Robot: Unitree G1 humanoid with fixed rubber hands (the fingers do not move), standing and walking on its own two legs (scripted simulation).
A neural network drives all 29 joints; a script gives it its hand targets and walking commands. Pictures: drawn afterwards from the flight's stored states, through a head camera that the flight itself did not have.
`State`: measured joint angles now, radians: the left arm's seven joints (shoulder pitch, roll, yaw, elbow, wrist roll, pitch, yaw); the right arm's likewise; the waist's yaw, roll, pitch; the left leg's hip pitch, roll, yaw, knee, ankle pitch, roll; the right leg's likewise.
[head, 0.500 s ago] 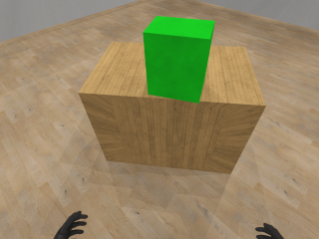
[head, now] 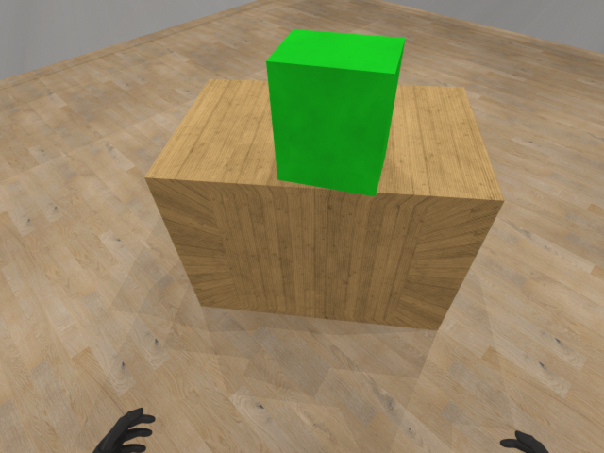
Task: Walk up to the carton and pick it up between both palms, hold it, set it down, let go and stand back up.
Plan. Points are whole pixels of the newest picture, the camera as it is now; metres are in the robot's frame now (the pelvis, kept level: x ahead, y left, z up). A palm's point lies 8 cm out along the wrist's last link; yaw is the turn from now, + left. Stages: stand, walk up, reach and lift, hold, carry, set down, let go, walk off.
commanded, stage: walk up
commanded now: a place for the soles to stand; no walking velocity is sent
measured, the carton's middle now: (335, 115) +0.82 -0.02 +0.03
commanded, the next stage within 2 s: none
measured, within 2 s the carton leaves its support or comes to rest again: neither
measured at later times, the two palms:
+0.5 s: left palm out of the picture +0.15 +0.33 -0.10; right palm out of the picture +0.16 -0.27 -0.08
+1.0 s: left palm (58, 449) +0.17 +0.38 -0.10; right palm out of the picture +0.16 -0.26 -0.09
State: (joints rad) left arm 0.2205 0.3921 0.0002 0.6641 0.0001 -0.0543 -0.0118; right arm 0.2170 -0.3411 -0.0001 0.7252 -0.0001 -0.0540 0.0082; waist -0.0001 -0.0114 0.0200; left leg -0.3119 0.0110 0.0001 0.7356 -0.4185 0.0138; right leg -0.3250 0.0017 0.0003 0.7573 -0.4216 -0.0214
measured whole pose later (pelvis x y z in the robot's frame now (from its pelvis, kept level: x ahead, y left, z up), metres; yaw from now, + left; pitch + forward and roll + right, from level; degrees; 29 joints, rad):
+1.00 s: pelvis +0.10 +0.06 -0.02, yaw -5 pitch -6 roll -1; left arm 0.44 0.47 0.01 0.68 0.00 -0.03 -0.02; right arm 0.28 -0.42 0.00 0.76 0.00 -0.06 0.03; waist 0.00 -0.01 0.06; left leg -0.40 0.02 0.08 0.85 -0.37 0.05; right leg -0.50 0.01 0.07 1.04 -0.40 -0.03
